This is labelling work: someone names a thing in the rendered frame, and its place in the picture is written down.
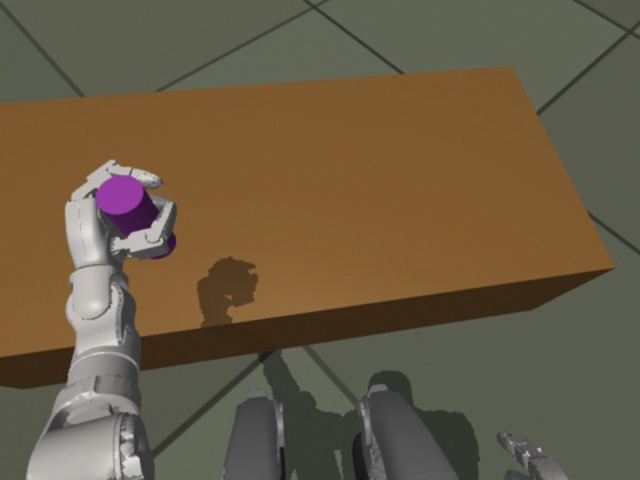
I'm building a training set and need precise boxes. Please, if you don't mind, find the left robot hand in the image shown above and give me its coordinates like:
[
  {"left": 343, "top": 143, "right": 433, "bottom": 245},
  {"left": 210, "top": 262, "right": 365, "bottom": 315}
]
[{"left": 65, "top": 160, "right": 177, "bottom": 270}]

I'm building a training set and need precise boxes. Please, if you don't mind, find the right robot hand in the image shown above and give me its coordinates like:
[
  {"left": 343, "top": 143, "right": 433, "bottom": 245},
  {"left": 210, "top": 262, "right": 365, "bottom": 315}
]
[{"left": 497, "top": 432, "right": 569, "bottom": 480}]

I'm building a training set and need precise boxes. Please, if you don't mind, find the left robot arm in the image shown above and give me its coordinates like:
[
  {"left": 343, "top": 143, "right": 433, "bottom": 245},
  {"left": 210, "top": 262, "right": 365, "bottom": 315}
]
[{"left": 26, "top": 264, "right": 155, "bottom": 480}]

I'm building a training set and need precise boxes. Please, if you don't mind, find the right robot foot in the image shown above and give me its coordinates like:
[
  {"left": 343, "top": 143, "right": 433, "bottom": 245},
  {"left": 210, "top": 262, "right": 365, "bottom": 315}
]
[{"left": 352, "top": 433, "right": 369, "bottom": 480}]

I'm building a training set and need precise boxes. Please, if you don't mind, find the can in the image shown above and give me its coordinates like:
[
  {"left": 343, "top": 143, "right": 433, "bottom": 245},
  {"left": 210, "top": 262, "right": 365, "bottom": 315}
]
[{"left": 96, "top": 175, "right": 176, "bottom": 259}]

